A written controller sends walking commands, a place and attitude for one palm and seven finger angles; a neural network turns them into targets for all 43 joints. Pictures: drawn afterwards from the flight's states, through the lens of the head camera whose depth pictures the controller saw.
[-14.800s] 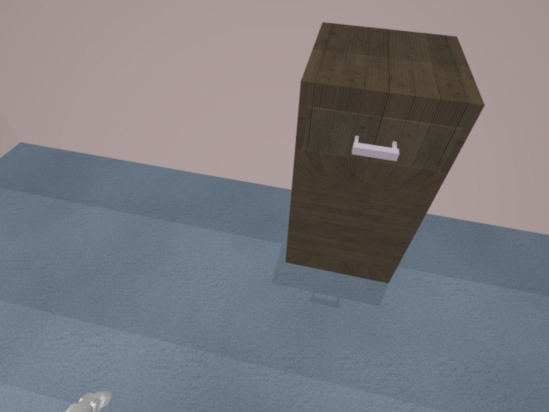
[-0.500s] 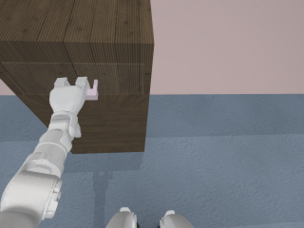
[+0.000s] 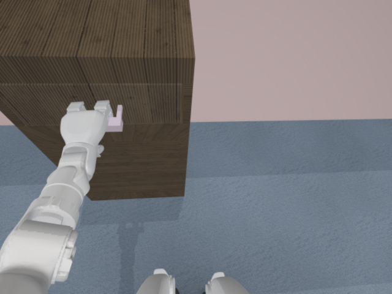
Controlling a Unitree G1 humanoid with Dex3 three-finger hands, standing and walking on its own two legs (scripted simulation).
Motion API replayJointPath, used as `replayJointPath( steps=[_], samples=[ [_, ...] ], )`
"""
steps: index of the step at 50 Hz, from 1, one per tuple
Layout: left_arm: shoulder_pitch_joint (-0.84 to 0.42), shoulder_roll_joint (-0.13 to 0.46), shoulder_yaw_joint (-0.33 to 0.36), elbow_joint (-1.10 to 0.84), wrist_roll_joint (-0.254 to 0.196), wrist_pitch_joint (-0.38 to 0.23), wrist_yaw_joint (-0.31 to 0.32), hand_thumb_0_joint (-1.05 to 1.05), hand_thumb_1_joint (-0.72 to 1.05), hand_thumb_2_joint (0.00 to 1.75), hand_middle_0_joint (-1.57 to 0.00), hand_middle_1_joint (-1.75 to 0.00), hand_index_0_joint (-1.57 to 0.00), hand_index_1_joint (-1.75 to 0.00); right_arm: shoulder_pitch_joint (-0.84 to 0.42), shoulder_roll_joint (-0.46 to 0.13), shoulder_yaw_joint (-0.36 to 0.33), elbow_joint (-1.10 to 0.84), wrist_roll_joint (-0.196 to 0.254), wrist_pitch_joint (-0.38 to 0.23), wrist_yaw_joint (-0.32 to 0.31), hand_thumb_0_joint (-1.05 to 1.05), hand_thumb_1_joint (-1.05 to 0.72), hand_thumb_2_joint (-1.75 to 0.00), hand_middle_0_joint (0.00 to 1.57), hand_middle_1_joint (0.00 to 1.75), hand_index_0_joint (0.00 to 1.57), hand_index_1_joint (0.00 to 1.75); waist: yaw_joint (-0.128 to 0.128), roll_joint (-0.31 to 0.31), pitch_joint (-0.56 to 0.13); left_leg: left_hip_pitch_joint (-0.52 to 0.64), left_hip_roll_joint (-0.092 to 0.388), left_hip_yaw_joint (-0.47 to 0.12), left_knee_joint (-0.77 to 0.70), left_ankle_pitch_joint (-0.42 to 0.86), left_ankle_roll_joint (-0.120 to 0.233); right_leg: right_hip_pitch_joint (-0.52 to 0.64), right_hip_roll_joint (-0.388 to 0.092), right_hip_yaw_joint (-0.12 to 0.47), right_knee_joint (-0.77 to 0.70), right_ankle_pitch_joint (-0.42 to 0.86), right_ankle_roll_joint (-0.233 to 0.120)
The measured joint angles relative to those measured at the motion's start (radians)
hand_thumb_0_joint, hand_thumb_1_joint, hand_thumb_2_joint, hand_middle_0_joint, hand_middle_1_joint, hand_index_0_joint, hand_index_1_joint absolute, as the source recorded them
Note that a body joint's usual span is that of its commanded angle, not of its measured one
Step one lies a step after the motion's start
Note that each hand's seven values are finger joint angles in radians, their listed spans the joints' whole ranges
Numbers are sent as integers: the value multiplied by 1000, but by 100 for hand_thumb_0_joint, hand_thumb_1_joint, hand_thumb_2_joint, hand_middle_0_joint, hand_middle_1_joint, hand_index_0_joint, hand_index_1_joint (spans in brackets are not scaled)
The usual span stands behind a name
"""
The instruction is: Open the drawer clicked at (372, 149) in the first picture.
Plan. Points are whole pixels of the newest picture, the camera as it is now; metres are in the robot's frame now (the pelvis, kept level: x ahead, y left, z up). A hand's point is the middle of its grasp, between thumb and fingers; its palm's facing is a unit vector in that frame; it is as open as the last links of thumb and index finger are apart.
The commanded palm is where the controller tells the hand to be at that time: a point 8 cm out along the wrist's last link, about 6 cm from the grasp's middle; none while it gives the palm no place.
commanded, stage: close the thumb around the handle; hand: left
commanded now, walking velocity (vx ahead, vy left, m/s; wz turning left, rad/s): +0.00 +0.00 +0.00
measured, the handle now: (96, 117) +0.51 +0.22 +0.00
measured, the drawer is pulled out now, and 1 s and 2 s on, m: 0.00 0.06 0.17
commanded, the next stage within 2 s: pull the drawer open in 0.28 s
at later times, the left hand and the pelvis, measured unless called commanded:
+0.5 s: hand (93, 142) +0.45 +0.22 -0.02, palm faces -0.04 -0.05 -1.00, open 5.7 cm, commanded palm +0.42 +0.21 +0.03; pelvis +0.01 +0.00 +0.01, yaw +0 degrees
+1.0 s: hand (90, 165) +0.39 +0.22 -0.02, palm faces -0.02 -0.08 -1.00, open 5.7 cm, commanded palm +0.35 +0.21 +0.03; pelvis +0.02 +0.00 +0.02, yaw -1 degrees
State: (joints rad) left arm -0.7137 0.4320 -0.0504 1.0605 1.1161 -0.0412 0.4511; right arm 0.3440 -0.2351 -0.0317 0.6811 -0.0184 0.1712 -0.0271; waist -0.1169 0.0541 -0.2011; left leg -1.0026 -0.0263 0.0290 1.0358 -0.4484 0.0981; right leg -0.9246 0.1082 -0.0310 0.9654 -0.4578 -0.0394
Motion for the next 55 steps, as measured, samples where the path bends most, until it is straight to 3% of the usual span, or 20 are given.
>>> replayJointPath(
  steps=[10, 24, 37, 55],
  samples=[
    [30, -23, -9, -19, 9, 7, 37, 0, 68, 81, -36, -133, -41, -133, -17, 3, -9, 4, -1, 10, 13, 0, -91, -90, 20, 30, 20, 30, 12, 2, -3, 19, -3, 0, -8, -5, 2, 20, -2, 1, -9, -5, 3],
    [48, -33, -17, -38, 1, 24, 23, 1, 69, 77, -32, -134, -42, -135, -39, 7, -11, -10, -1, 22, 15, 0, -91, -90, 20, 30, 20, 30, 17, -2, -1, 40, -4, 3, -22, -4, 2, 40, -3, 6, -23, -3, 4],
    [203, -62, -7, -170, -2, 14, 36, 2, 71, 77, -29, -136, -41, -135, -32, 7, -15, -27, 6, 45, 19, 0, -91, -90, 20, 30, 20, 30, 43, -5, -7, 107, -1, 20, -60, -11, 5, 100, 0, 29, -56, -4, 6],
    [462, -101, -56, -416, -10, 50, 43, 2, 70, 78, -28, -135, -42, -135, -103, 9, -14, -71, 9, 41, 25, 0, -91, -90, 20, 30, 20, 30, 80, -8, -2, 194, -7, 19, -93, -8, 3, 186, -4, 32, -86, -4, 4]
  ],
)
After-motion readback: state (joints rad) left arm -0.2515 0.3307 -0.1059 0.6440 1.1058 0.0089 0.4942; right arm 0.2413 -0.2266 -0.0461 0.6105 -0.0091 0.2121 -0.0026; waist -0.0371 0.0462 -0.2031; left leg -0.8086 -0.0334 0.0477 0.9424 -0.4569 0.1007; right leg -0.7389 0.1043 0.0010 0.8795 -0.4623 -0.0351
